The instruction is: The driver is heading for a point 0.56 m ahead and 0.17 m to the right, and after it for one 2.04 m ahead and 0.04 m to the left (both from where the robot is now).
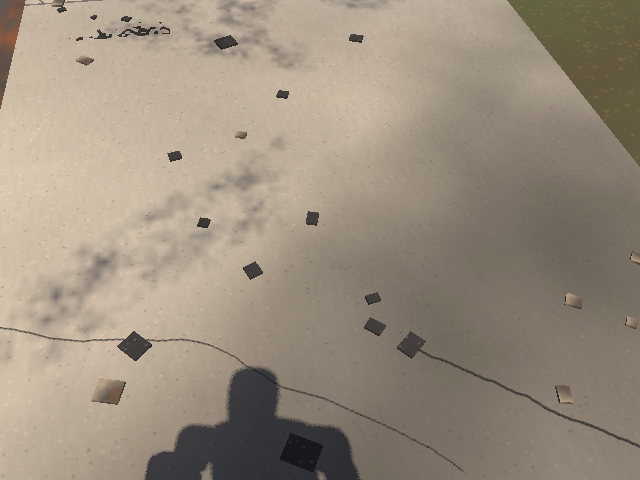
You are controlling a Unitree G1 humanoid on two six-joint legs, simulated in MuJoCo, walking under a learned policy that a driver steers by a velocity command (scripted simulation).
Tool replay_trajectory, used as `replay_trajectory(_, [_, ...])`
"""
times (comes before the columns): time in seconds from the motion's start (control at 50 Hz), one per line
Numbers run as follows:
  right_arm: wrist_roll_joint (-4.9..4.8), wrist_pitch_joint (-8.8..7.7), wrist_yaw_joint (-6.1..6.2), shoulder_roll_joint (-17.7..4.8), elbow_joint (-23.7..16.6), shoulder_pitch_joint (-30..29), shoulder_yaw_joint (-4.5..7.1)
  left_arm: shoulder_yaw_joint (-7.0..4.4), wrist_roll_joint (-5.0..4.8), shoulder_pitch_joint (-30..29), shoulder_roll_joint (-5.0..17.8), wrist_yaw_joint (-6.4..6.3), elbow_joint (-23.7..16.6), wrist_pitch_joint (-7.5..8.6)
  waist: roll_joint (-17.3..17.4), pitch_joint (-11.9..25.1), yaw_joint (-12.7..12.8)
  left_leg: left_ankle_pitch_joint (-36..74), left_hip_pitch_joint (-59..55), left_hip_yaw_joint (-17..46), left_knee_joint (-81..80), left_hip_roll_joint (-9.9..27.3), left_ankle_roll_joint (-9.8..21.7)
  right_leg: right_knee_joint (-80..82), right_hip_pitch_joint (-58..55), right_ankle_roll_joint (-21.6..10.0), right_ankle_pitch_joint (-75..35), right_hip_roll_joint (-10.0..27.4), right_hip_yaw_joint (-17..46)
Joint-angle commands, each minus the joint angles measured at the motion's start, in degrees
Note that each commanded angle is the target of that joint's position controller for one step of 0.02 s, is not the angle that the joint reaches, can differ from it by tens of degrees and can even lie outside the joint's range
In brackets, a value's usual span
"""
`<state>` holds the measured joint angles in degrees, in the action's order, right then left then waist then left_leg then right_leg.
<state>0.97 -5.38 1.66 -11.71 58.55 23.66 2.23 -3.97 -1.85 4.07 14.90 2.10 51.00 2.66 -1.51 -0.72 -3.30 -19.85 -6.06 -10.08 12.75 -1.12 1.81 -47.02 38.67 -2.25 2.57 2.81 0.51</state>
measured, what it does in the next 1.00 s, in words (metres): walks ahead, turning right: right foot, then left foot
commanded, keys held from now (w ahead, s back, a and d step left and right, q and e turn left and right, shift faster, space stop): w+e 0.62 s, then w+q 0.38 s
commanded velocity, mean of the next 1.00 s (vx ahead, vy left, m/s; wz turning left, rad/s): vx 0.49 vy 0.00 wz -0.35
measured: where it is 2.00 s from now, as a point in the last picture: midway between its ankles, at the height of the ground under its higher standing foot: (353, 250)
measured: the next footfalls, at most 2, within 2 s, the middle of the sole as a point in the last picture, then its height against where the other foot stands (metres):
right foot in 0.16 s outside the picture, level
left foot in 0.64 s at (300, 445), level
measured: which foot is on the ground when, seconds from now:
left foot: down 0.00-0.14, up 0.16-0.62, down 0.64-1.00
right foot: up 0.00-0.14, down 0.16-0.66, up 0.68-1.00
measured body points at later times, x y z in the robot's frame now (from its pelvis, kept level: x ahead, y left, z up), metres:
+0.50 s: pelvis +0.27 -0.04 +0.01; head +0.30 -0.06 +0.46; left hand +0.39 +0.22 -0.11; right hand +0.41 -0.34 -0.08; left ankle +0.51 +0.11 -0.68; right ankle +0.21 -0.09 -0.74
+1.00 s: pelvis +0.54 -0.09 +0.01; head +0.56 -0.10 +0.46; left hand +0.83 +0.04 -0.07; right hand +0.43 -0.36 -0.12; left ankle +0.54 +0.04 -0.74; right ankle +0.61 -0.28 -0.71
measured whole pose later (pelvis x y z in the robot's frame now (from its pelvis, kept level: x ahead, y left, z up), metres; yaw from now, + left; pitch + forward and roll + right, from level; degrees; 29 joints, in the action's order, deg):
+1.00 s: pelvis +0.54 -0.09 +0.01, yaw -19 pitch +2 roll +1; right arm -1.4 -3.7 -0.1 -15.6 47.3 23.7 3.8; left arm -1.9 -0.4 2.7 15.0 0.8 40.2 5.5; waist -1.1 -1.0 -6.2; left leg -13.7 7.7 6.5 19.5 -3.3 1.3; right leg -32.4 30.2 1.0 4.7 1.6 4.8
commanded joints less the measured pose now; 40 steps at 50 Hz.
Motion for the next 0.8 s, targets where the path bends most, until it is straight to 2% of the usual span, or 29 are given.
replay_trajectory(0.02, [-0.70, -0.56, 0.93, -10.2, -2.5, 0.2, 2.02, 1.19, 0.30, -10.6, -0.7, 1.30, -7.3, 0.57, 5.0, -7.2, 0.1, 38.3, 6.6, 1.5, -4.6, 14.9, 2.6, 7.6, -0.8, -1.0, -3.3, -0.8, -4.4])
replay_trajectory(0.06, [-1.09, -0.28, 1.13, -11.1, -2.7, 0.2, 2.34, 0.75, 0.25, -11.4, 0.7, 1.98, -8.7, 0.53, 5.9, -5.6, 1.5, 52.2, 3.3, -0.5, -0.5, 15.7, 2.3, 10.0, -4.1, -3.0, -1.1, -2.6, -6.5])
replay_trajectory(0.1, [-1.28, 0.43, 1.59, -12.7, -3.5, -0.8, 2.89, -0.41, 0.20, -7.8, 3.2, 2.30, -8.9, 0.18, 8.7, -1.7, 4.9, 70.4, -0.1, -1.8, 7.9, 16.6, 2.0, 9.4, -10.1, -5.5, 3.6, -5.6, -8.7])
replay_trajectory(0.12, [-1.14, 0.93, 1.66, -13.6, -4.1, -1.8, 3.18, -1.40, 0.17, -2.5, 5.1, 2.22, -8.0, -0.15, 9.8, 1.4, 7.9, 75.5, 0.1, -1.7, 15.4, 17.1, 2.2, 9.2, -16.0, -6.9, 5.8, -6.8, -8.8])
replay_trajectory(0.14, [-1.26, 1.14, 1.43, -14.1, -4.8, -3.4, 3.30, -2.98, 0.24, 5.9, 8.1, 1.77, -6.1, -0.49, 9.3, 5.6, 12.1, 73.6, 3.6, -1.6, 26.1, 16.3, 1.9, 12.8, -27.4, -9.0, 3.9, -7.9, -7.7])
replay_trajectory(0.16, [-1.10, 0.72, 1.14, -14.0, -5.7, -4.4, 3.17, -4.79, 0.40, 15.0, 11.3, 0.64, -4.1, -1.22, 6.2, 9.5, 16.6, 57.6, 15.8, -1.5, 42.3, 13.4, 0.2, 16.6, -43.6, -11.5, 5.1, -4.7, 0.0])
replay_trajectory(0.18, [0.73, -0.62, -0.49, -4.4, -7.9, 0.8, 0.70, -4.89, 0.20, 15.0, 14.8, -0.38, -4.0, -1.27, -10.1, 13.9, 9.0, -8.8, 40.5, 1.9, 64.8, 2.1, -2.1, 17.1, -61.6, -20.2, 8.0, 10.5, 28.0])
replay_trajectory(0.2, [-2.03, -3.37, -1.58, -6.5, -10.5, -2.0, 0.66, -4.12, 1.36, 16.7, 13.6, -0.50, -4.8, -0.45, -8.0, 21.5, 10.2, -14.1, 48.8, 15.6, 74.6, -1.4, -1.1, 28.9, -64.8, -25.9, 20.2, 16.8, 48.9])
replay_trajectory(0.22, [-4.01, -4.76, -1.83, -10.6, -12.6, -9.0, 1.78, -3.42, 1.38, 14.2, 10.1, -0.55, -4.7, 0.55, -3.3, 11.7, 11.0, -7.8, 54.1, 17.2, 72.0, 2.1, 0.4, 32.7, -57.8, -21.8, 19.7, 14.5, 41.2])
replay_trajectory(0.24, [-3.85, -5.12, -1.47, -11.2, -13.0, -10.0, 1.96, -2.71, 0.83, 9.1, 7.7, -0.30, -5.6, 1.43, 1.9, 5.6, 7.5, -2.1, 51.9, 16.7, 65.9, 4.8, 0.8, 33.8, -47.7, -19.3, 15.3, 11.8, 33.3])
replay_trajectory(0.26, [-2.64, -4.73, -0.77, -11.1, -12.1, -9.2, 2.40, -2.20, 0.81, 4.8, 6.3, -0.01, -6.8, 1.98, 5.0, 2.6, 4.4, 0.3, 47.5, 16.2, 61.2, 6.7, 0.0, 34.6, -39.0, -17.3, 9.5, 9.1, 28.1])
replay_trajectory(0.28, [-1.68, -3.85, -0.46, -11.4, -12.0, -7.3, 2.92, -1.82, 1.25, 2.7, 5.5, -0.11, -7.6, 2.23, 4.6, 1.9, 2.2, 1.7, 43.2, 16.7, 58.2, 8.1, -1.0, 35.3, -33.1, -16.4, 5.2, 7.0, 24.2])
replay_trajectory(0.3, [-1.19, -2.97, -0.42, -11.2, -12.5, -6.5, 3.17, -1.62, 1.37, 2.4, 5.4, -0.29, -7.9, 2.20, 3.5, 1.4, 1.0, 2.1, 40.6, 16.5, 55.8, 8.8, -1.9, 36.0, -29.1, -16.1, 3.4, 6.0, 22.3])
replay_trajectory(0.32, [-0.68, -2.32, -0.32, -10.5, -13.4, -7.0, 3.15, -1.64, 1.03, 3.0, 5.8, -0.62, -7.8, 2.18, 2.7, 0.8, 0.6, 2.4, 39.7, 15.6, 52.8, 9.2, -3.1, 36.5, -26.0, -16.1, 1.3, 5.5, 20.6])
replay_trajectory(0.38, [0.41, -1.29, 0.26, -8.8, -16.9, -14.4, 2.62, -2.32, 1.22, 7.0, 8.7, -1.95, -7.4, 2.07, 0.4, -0.9, 2.5, 11.3, 40.4, 13.2, 41.7, 8.2, -5.6, 37.0, -20.2, -15.0, -2.2, 2.8, 16.1])
replay_trajectory(0.46, [-0.16, -1.61, -0.38, -6.7, -19.9, -23.5, 1.56, -2.45, 0.50, 12.5, 9.0, -2.67, -6.6, 1.19, -1.7, -0.6, 6.8, 25.1, 36.6, 12.6, 23.6, 4.0, -5.5, 34.2, -20.4, -11.0, 0.7, -0.4, 14.1])
replay_trajectory(0.52, [-1.18, -2.06, -1.39, -7.7, -21.9, -27.6, 1.55, -2.30, 0.08, 15.7, 8.6, -2.81, -5.8, 0.64, -2.9, 0.3, 8.4, 25.3, 35.9, 13.6, 18.1, 2.3, -5.0, 30.8, -25.5, -10.4, 2.9, 1.3, 18.1])
replay_trajectory(0.58, [-1.49, -3.06, -2.42, -9.9, -22.8, -28.0, 2.14, -2.31, 0.27, 16.8, 8.7, -3.24, -6.0, 0.02, -4.1, 1.2, 7.5, 18.5, 34.5, 14.8, 14.0, 1.2, -3.4, 24.9, -32.1, -9.8, 2.4, 3.8, 23.8])
replay_trajectory(0.6, [-1.60, -3.39, -2.50, -10.6, -22.5, -25.9, 2.43, -2.42, 0.47, 16.4, 8.9, -3.37, -6.3, -0.13, -5.4, 1.6, 6.1, 16.0, 31.6, 14.6, 13.2, 1.0, -2.4, 23.0, -32.6, -9.3, 0.6, 4.1, 25.0])
replay_trajectory(0.62, [-1.49, -3.68, -2.30, -11.7, -21.3, -20.8, 3.06, -2.16, 0.60, 15.3, 8.2, -3.35, -6.8, -0.19, -5.9, 3.6, 3.2, 16.3, 24.4, 13.7, 10.8, 0.9, -0.7, 19.2, -31.7, -8.0, -2.7, 2.6, 24.5])
replay_trajectory(0.64, [-0.45, -3.98, -2.04, -14.0, -19.8, -12.7, 3.83, -1.09, 1.28, 14.8, 5.4, -3.06, -7.3, 0.16, -4.4, 10.0, -0.6, 17.3, 12.1, 16.4, 12.7, 5.6, 2.7, 9.0, -28.9, -6.2, -4.9, 0.3, 20.5])
replay_trajectory(0.66, [0.95, -3.81, -1.76, -18.3, -18.4, -3.6, 4.84, -0.06, 1.02, 20.4, 2.0, -2.93, -7.8, 0.74, 5.7, 19.6, -0.9, 13.6, -9.4, 33.7, 13.4, 17.4, 10.3, -9.2, -13.9, -2.2, 5.7, -6.3, 13.1])
replay_trajectory(0.68, [-0.50, -2.85, -2.47, -18.0, -14.6, 1.7, 5.45, 0.50, -0.21, 25.7, 2.4, -2.74, -7.0, 1.23, 20.7, 22.9, -0.2, -0.2, -17.1, 55.5, 6.7, 25.1, 16.7, -23.1, 0.0, 0.2, 30.4, -9.0, 9.2])
replay_trajectory(0.7, [-1.67, -2.53, -2.62, -12.8, -16.0, -1.2, 3.95, -0.43, -0.64, 22.0, 7.6, -2.62, -7.1, 1.52, 13.3, 14.6, -1.2, -10.2, -12.2, 54.5, 4.2, 22.9, 14.8, -28.0, 6.1, 0.1, 28.6, -5.7, 11.5])
replay_trajectory(0.72, [-1.63, -1.90, -2.55, -10.5, -16.8, -5.2, 3.17, -0.61, -0.14, 15.1, 8.8, -2.50, -8.4, 1.64, 7.9, 7.2, -1.3, -8.4, -4.6, 46.1, 3.5, 19.9, 12.7, -28.6, 7.5, 0.1, 23.9, -3.4, 8.9])
replay_trajectory(0.74, [-1.07, -1.37, -2.70, -10.2, -17.2, -8.3, 2.81, -0.51, 1.05, 11.0, 8.1, -2.47, -9.8, 2.06, 4.6, 2.3, 0.0, -1.9, 3.2, 40.6, 2.0, 17.3, 12.2, -25.3, 6.9, 0.1, 20.2, -1.3, 6.3])
replay_trajectory(0.76, [-0.75, -1.23, -2.81, -9.4, -17.4, -9.8, 2.42, -0.72, 1.95, 9.6, 7.5, -2.48, -10.3, 2.39, 4.3, 0.3, 1.3, 5.0, 8.2, 37.2, 0.8, 15.3, 11.9, -20.8, 4.5, 0.1, 17.6, 0.5, 6.0])
replay_trajectory(0.78, [-0.53, -1.14, -2.93, -9.1, -17.5, -10.2, 2.17, -0.62, 2.06, 9.9, 6.5, -2.43, -10.5, 2.58, 5.4, 0.1, 2.5, 10.0, 11.5, 34.7, -0.1, 13.5, 11.6, -17.6, 1.3, 0.3, 16.8, 1.2, 5.4])
replay_trajectory(0.8, [-0.82, -1.08, -3.02, -8.9, -17.3, -10.1, 2.14, -0.37, 2.09, 10.5, 5.3, -2.36, -10.6, 2.68, 6.7, 0.9, 3.2, 13.5, 13.0, 33.0, -0.6, 12.3, 11.9, -14.1, -0.7, 0.7, 17.0, 1.3, 4.5])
